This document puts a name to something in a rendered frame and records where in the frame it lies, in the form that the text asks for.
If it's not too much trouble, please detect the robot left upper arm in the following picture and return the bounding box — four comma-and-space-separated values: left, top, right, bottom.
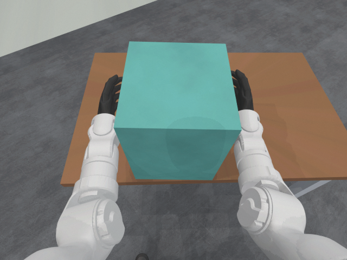
24, 198, 125, 260

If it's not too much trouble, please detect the right robot forearm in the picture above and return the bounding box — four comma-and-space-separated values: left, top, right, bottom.
234, 109, 295, 196

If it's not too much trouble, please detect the table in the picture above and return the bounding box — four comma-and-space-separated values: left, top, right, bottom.
60, 53, 347, 198

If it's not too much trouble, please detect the right robot hand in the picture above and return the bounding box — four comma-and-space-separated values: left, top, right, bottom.
231, 69, 254, 111

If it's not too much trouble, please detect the left robot hand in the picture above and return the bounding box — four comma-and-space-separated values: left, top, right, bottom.
98, 75, 123, 116

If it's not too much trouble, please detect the robot right upper arm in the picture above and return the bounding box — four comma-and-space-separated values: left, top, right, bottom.
237, 186, 347, 260

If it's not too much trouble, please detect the left robot forearm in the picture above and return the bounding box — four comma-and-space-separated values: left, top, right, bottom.
56, 113, 120, 241

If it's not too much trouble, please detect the carton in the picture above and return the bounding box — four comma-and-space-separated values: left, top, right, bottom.
114, 41, 242, 180

